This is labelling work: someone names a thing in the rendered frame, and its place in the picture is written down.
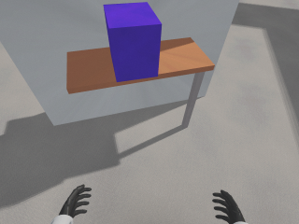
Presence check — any robot left hand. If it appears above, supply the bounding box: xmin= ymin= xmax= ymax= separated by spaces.
xmin=58 ymin=184 xmax=92 ymax=218

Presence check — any table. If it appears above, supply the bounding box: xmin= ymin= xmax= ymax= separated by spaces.
xmin=66 ymin=37 xmax=215 ymax=129

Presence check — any robot right hand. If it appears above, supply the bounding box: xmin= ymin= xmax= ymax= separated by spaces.
xmin=212 ymin=190 xmax=246 ymax=224

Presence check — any carton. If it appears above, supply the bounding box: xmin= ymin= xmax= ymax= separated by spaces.
xmin=103 ymin=2 xmax=162 ymax=82

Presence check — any robot left forearm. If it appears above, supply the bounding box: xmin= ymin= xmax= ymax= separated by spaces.
xmin=50 ymin=215 xmax=74 ymax=224

